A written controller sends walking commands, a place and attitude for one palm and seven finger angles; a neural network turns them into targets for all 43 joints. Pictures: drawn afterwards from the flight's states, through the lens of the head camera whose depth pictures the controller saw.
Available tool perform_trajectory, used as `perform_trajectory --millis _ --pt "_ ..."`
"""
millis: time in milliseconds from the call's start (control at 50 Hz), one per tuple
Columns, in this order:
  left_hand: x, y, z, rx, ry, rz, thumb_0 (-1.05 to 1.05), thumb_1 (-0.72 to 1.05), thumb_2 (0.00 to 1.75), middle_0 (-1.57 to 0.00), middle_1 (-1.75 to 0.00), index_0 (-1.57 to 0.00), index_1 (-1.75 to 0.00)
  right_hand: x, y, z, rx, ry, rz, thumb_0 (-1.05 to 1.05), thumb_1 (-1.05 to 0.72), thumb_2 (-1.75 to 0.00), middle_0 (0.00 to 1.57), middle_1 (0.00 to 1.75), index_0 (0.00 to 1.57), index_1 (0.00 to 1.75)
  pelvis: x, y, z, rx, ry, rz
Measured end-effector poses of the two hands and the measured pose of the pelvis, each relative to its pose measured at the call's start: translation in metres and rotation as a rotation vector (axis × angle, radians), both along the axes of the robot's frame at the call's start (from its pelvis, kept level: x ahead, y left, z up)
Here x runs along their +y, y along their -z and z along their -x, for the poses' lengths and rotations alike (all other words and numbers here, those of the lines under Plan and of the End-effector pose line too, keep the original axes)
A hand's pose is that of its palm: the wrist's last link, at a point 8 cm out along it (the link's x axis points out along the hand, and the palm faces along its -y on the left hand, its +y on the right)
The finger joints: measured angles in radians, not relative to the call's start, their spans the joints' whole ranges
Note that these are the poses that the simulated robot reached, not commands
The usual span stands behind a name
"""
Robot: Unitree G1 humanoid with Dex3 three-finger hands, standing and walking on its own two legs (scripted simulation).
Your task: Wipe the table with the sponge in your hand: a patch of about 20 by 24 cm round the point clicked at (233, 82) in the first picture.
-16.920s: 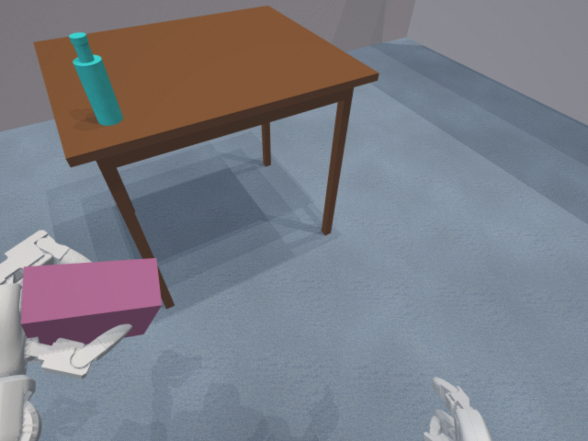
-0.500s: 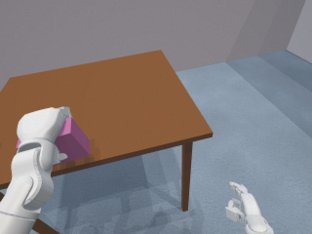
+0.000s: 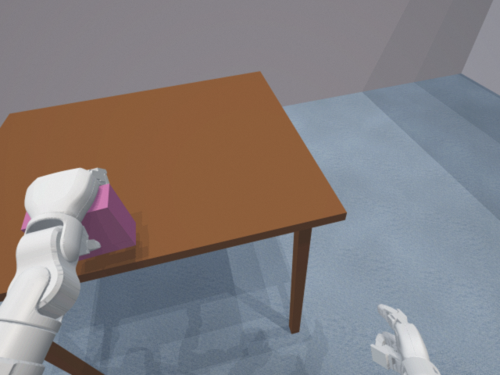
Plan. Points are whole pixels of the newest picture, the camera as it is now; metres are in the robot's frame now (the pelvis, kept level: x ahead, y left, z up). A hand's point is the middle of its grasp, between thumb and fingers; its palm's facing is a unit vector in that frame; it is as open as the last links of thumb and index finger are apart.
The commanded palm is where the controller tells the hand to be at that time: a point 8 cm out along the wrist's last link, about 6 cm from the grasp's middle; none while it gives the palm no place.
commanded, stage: move the sponge above the wiping area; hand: left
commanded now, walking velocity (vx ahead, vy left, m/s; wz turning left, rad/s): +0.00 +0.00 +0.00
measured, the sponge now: (90, 231) +0.27 +0.32 +0.10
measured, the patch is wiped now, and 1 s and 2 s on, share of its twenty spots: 0.00 0.00 0.00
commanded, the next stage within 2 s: lower the sponge onto the table in 1.48 s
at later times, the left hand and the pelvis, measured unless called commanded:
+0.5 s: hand (94, 205) +0.31 +0.32 +0.12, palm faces -0.03 +0.01 -1.00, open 9.2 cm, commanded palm +0.29 +0.32 +0.19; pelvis +0.01 +0.00 +0.00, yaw +0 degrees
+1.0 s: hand (93, 198) +0.32 +0.33 +0.12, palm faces +0.01 +0.02 -1.00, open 9.2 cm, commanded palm +0.29 +0.34 +0.19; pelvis +0.02 +0.00 +0.00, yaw +0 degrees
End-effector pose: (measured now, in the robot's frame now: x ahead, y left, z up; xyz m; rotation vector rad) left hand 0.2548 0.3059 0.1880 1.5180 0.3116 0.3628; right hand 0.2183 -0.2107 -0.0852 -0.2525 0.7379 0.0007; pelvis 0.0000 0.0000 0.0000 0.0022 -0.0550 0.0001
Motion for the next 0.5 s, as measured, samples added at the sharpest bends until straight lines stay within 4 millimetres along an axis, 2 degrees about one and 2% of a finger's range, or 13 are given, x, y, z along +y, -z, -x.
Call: perform_trajectory --millis 120,240,360,500 --pt "-0.004 0.002 -0.011 0.002 0.033 -0.01 0.0 -0.43 1.05 -0.82 -1.4 -0.82 -1.4 0.003 0.001 -0.001 0.005 0.003 -0.005 0.01 -0.9 -0.9 0.2 0.3 0.2 0.3 0.002 0.0 -0.003 0.009 0.0 0.0" --pt "0.001 0.004 -0.024 0.018 0.018 -0.021 0.0 -0.43 1.05 -0.82 -1.4 -0.82 -1.4 0.003 0.003 0.0 0.02 0.009 -0.01 0.01 -0.9 -0.9 0.2 0.3 0.2 0.3 0.001 0.0 -0.005 0.019 0.0 0.0" --pt "0.001 0.004 -0.029 0.016 0.021 -0.021 0.0 -0.43 1.05 -0.82 -1.4 -0.82 -1.4 -0.002 0.006 0.002 0.036 0.024 -0.01 0.01 -0.9 -0.9 0.2 0.3 0.2 0.3 0.001 0.0 -0.009 0.027 0.001 0.0" --pt "0.009 0.015 -0.039 0.067 0.004 -0.029 0.0 -0.43 1.05 -0.82 -1.4 -0.82 -1.4 -0.011 0.011 0.004 0.067 0.041 0.013 0.01 -0.9 -0.9 0.2 0.3 0.2 0.3 0.0 0.0 -0.012 0.038 -0.005 0.001"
